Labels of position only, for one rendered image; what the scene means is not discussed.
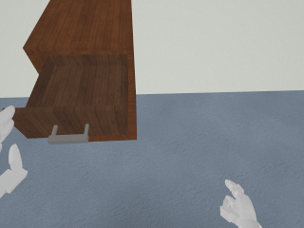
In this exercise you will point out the drawer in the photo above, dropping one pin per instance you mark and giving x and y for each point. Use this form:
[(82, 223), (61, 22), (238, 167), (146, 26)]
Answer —
[(73, 90)]

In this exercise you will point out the right robot forearm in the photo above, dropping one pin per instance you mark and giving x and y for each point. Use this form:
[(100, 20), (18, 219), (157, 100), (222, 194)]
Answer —
[(248, 223)]

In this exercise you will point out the right robot hand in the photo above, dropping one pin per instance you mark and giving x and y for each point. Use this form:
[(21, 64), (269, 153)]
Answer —
[(234, 210)]

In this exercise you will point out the left robot hand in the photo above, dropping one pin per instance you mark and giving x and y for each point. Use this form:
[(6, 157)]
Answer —
[(10, 178)]

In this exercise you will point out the cabinet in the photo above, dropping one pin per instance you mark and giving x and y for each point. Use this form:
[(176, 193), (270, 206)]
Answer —
[(75, 27)]

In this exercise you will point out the handle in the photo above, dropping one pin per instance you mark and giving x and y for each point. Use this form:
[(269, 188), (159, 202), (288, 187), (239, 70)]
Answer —
[(68, 139)]

